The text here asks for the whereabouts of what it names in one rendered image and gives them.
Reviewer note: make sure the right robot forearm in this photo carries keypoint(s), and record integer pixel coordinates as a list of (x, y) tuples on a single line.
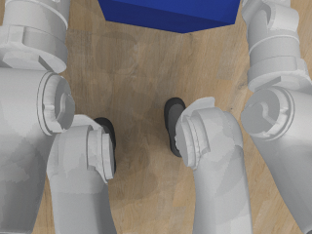
[(273, 44)]

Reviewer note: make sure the robot right upper arm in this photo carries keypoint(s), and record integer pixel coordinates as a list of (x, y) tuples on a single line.
[(279, 121)]

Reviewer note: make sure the left robot foot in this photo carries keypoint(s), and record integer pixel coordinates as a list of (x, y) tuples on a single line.
[(108, 128)]

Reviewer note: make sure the left robot thigh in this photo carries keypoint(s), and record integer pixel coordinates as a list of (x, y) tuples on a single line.
[(79, 189)]

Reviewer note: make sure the left robot forearm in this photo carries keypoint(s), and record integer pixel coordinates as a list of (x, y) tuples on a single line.
[(32, 35)]

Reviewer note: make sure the robot left upper arm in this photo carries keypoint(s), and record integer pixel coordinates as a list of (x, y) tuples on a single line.
[(35, 105)]

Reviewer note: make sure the carton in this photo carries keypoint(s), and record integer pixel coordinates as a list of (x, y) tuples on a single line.
[(180, 16)]

